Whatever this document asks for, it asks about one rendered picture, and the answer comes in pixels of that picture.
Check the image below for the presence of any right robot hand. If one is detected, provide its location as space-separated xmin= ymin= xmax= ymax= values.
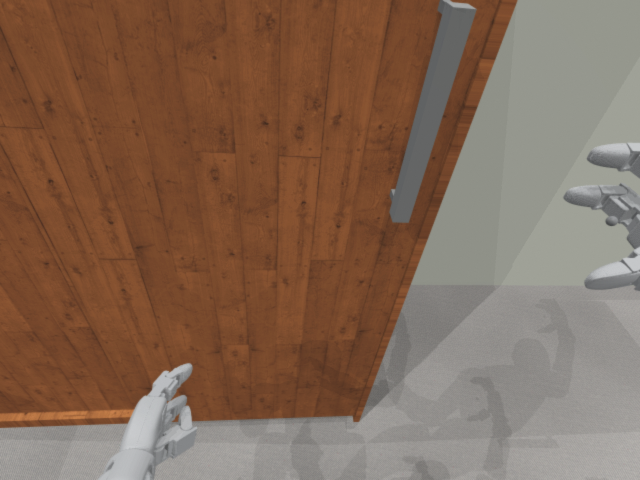
xmin=563 ymin=143 xmax=640 ymax=291

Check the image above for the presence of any wardrobe door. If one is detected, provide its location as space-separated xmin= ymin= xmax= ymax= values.
xmin=0 ymin=156 xmax=135 ymax=413
xmin=0 ymin=0 xmax=499 ymax=422

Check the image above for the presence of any handle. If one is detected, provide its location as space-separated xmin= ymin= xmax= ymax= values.
xmin=389 ymin=0 xmax=477 ymax=223

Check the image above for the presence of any left robot hand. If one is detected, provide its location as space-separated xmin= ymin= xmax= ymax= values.
xmin=119 ymin=363 xmax=197 ymax=466

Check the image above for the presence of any robot left forearm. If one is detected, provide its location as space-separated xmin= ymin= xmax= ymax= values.
xmin=98 ymin=449 xmax=156 ymax=480

